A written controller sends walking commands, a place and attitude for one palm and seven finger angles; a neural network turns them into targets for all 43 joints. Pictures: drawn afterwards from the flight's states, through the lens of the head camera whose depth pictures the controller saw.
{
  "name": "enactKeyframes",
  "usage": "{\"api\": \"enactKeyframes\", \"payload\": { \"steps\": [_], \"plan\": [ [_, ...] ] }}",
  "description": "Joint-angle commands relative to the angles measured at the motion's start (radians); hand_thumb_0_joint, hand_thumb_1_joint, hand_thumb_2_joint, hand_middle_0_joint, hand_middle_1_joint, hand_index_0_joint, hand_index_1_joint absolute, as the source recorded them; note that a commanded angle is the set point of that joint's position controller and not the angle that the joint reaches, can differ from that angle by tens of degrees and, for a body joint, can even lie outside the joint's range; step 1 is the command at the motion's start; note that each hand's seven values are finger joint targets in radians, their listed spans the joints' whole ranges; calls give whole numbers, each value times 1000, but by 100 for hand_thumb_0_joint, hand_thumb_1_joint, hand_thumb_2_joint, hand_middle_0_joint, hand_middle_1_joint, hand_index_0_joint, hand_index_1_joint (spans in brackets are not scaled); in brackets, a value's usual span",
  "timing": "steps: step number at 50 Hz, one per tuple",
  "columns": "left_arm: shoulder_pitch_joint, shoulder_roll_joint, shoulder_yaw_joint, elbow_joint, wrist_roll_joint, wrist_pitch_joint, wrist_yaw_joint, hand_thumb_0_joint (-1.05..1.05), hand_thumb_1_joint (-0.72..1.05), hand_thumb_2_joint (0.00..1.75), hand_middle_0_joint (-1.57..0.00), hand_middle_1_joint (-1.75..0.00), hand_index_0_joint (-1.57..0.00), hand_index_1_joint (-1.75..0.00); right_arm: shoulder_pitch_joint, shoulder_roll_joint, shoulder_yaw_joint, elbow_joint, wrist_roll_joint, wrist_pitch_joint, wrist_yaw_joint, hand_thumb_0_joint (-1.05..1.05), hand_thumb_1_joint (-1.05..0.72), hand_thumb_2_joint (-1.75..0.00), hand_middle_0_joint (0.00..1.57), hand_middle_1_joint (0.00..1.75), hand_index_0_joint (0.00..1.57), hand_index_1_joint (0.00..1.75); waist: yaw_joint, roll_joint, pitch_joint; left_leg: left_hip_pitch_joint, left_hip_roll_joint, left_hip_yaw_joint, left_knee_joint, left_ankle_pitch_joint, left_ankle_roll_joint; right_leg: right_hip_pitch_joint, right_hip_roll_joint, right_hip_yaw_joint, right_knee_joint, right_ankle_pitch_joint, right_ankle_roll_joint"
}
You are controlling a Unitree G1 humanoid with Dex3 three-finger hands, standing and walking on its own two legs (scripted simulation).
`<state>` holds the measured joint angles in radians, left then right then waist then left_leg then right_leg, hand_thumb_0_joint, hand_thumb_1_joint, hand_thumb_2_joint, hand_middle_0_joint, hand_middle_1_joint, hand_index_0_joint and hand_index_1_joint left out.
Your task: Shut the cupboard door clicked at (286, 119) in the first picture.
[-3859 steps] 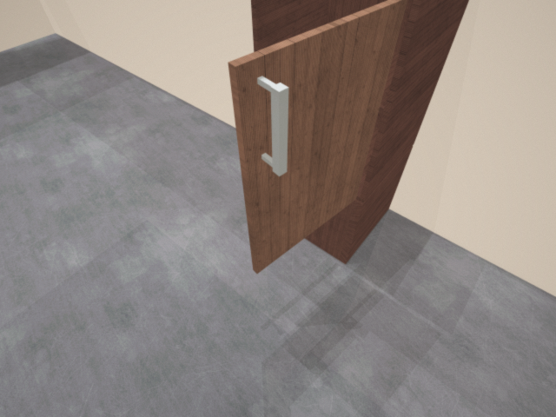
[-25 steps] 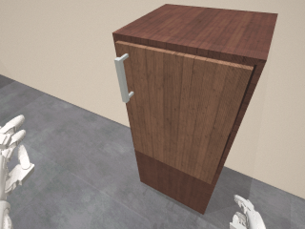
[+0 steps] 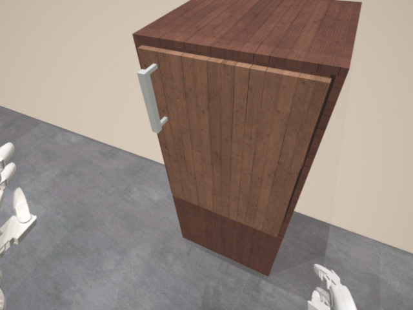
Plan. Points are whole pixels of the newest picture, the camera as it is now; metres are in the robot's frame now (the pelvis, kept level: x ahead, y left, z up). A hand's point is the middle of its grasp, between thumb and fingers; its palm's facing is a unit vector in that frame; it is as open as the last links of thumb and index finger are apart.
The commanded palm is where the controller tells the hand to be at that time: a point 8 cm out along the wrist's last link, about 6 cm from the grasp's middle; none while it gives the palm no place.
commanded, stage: step back with the hand held close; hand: left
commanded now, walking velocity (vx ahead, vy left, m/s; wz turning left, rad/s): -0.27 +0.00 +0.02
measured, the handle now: (155, 99) +0.56 +0.19 +0.13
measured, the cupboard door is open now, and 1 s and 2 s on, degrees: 0 0 0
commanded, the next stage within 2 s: stop stepping back and stand still in 1.12 s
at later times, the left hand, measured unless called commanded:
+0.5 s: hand out of the picture +0.13 +0.29 +0.15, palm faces +0.45 -0.78 -0.44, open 7.4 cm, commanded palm +0.08 +0.32 +0.17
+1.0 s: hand out of the picture +0.09 +0.31 +0.16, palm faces +0.49 -0.77 -0.41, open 7.4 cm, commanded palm +0.03 +0.33 +0.17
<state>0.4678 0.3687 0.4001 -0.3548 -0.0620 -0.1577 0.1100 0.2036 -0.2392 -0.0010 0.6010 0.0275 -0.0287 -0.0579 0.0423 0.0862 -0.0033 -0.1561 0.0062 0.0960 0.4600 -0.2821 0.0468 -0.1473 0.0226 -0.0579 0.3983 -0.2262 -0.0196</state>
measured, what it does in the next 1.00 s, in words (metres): walks backwards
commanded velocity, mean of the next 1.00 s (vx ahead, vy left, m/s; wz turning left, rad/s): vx -0.32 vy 0.00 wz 0.02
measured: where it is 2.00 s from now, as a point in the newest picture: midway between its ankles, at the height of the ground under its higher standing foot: outside the picture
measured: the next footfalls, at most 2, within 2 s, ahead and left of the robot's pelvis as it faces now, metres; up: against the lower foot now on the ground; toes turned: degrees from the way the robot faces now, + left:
right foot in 1.16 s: -0.28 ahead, -0.09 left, +0.00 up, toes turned -2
left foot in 1.64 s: -0.26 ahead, +0.14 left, +0.00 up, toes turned +2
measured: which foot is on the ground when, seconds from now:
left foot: down 0.00-1.00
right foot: down 0.00-0.78, up 0.80-1.00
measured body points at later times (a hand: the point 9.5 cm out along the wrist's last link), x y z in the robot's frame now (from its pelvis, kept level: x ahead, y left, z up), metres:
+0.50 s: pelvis -0.07 +0.02 -0.02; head -0.07 +0.02 +0.43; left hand +0.10 +0.33 +0.17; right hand +0.10 -0.23 -0.09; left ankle -0.02 +0.08 -0.74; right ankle -0.01 -0.11 -0.74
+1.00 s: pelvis -0.11 +0.03 -0.01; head -0.09 +0.06 +0.43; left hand +0.06 +0.35 +0.18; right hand +0.06 -0.20 -0.09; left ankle -0.02 +0.08 -0.74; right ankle -0.25 -0.11 -0.72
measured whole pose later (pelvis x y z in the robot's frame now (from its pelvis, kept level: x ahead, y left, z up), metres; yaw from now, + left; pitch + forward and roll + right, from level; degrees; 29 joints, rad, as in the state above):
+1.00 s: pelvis -0.11 +0.03 -0.01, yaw +0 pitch +5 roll -3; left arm 0.49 0.40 0.48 -0.49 -0.04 -0.28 0.14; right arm 0.22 -0.18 0.01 0.61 -0.01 -0.09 -0.06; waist 0.02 -0.01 -0.06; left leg -0.51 0.02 0.10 0.56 -0.15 0.11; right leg -0.18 0.06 0.03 0.65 -0.40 0.02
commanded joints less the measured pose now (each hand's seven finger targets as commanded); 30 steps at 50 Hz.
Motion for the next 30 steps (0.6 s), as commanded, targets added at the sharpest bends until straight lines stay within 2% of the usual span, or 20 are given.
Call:
{"api": "enactKeyframes", "payload": {
  "steps": [1, 3, 5, 6, 10, 11, 12, 16, 17, 20, 23, 25, 26, 27, 29, 30],
  "plan": [
    [9, 173, 64, -192, 3, -49, 14, 0, 90, 90, -20, -30, -20, -30, -101, -124, -52, -176, 2, -28, -9, 0, -90, -90, 20, 30, 20, 30, -21, -17, -139, 31, 92, -112, -26, 325, -7, -17, -130, 151, 19, 384, -13],
    [21, 188, 79, -223, 3, -47, 21, 0, 90, 90, -20, -30, -20, -30, -97, -122, -53, -192, 5, -12, -14, 0, -90, -90, 20, 30, 20, 30, -22, -48, -172, 9, 107, -121, -26, 366, -9, 3, -120, 141, 57, 396, -7],
    [29, 222, 111, -252, 1, -48, 29, 0, 90, 90, -20, -30, -20, -30, -99, -117, -53, -210, 7, 0, -20, 0, -90, -90, 20, 30, 20, 30, -22, -81, -174, -17, 108, -126, -19, 362, -7, 2, -120, 146, 75, 401, -6],
    [32, 262, 148, -271, 1, -48, 35, 0, 90, 90, -20, -30, -20, -30, -104, -121, -55, -212, 4, 6, -25, 0, -90, -90, 20, 30, 20, 30, -20, -71, -182, -33, 107, -134, -14, 357, -7, 9, -126, 159, 80, 408, -10],
    [59, 259, 160, -301, -4, -55, 47, 0, 90, 90, -20, -30, -20, -30, -95, -109, -51, -229, 7, 20, -30, 0, -90, -90, 20, 30, 20, 30, -27, -72, -155, -99, 108, -145, -5, 311, -7, -6, -129, 172, 104, 378, -18],
    [70, 280, 181, -312, -3, -58, 50, 0, 90, 90, -20, -30, -20, -30, -98, -116, -55, -227, 3, 23, -35, 0, -90, -90, 20, 30, 20, 30, -25, -38, -161, -110, 114, -152, -14, 302, -3, -2, -123, 173, 107, 366, -13],
    [76, 253, 160, -317, -5, -59, 50, 0, 90, 90, -20, -30, -20, -30, -92, -109, -50, -230, 4, 23, -34, 0, -90, -90, 20, 30, 20, 30, -29, -27, -153, -137, 121, -162, -25, 290, -2, 7, -117, 163, 120, 337, -12],
    [85, 238, 157, -287, -4, -62, 52, 0, 90, 90, -20, -30, -20, -30, -89, -123, -52, -225, -1, 15, -36, 0, -90, -90, 20, 30, 20, 30, -26, 21, -91, -253, 148, -187, -89, 114, 22, 3, -76, 158, 133, 189, 8],
    [71, 215, 133, -289, -2, -64, 50, 0, 90, 90, -20, -30, -20, -30, -79, -118, -47, -224, 2, 11, -34, 0, -90, -90, 20, 30, 20, 30, -31, 8, -76, -290, 153, -194, -100, 60, 26, 11, -74, 154, 141, 156, 8],
    [29, 207, 130, -273, 11, -72, 53, 0, 90, 90, -20, -30, -20, -30, -70, -128, -49, -224, 2, -6, -32, 0, -90, -90, 20, 30, 20, 30, -36, 22, -26, -440, 166, -211, -147, -224, 48, 45, -63, 158, 171, 43, 12],
    [-28, 201, 123, -292, 28, -86, 55, 0, 90, 90, -20, -30, -20, -30, -62, -134, -50, -223, 2, -24, -32, 0, -90, -90, 20, 30, 20, 30, -38, 17, -8, -545, 177, -241, -174, -397, 66, 79, -52, 156, 201, -38, 18],
    [-47, 205, 131, -301, 36, -97, 57, 0, 90, 90, -20, -30, -20, -30, -54, -135, -52, -219, 0, -38, -30, 0, -90, -90, 20, 30, 20, 30, -38, -10, -11, -568, 175, -250, -160, -433, 71, 78, -52, 159, 207, -71, 16],
    [-53, 236, 157, -310, 41, -101, 59, 0, 90, 90, -20, -30, -20, -30, -61, -143, -56, -217, -5, -41, -33, 0, -90, -90, 20, 30, 20, 30, -35, -10, -16, -575, 173, -257, -158, -451, 73, 77, -46, 176, 203, -92, 15],
    [-61, 207, 131, -332, 41, -108, 57, 0, 90, 90, -20, -30, -20, -30, -55, -132, -52, -217, -3, -45, -30, 0, -90, -90, 20, 30, 20, 30, -40, -18, -25, -569, 164, -257, -138, -448, 72, 69, -55, 180, 203, -98, 10],
    [-49, 217, 149, -342, 43, -119, 60, 0, 90, 90, -20, -30, -20, -30, -51, -130, -55, -211, -6, -54, -26, 0, -90, -90, 20, 30, 20, 30, -42, -36, -27, -544, 139, -247, -88, -451, 68, 19, -66, 232, 168, -131, -5],
    [-44, 222, 155, -345, 41, -124, 62, 0, 90, 90, -20, -30, -20, -30, -46, -127, -55, -207, -9, -58, -24, 0, -90, -90, 20, 30, 20, 30, -44, -64, -26, -516, 119, -238, -51, -435, 59, -26, -84, 263, 129, -161, -15]
  ]
}}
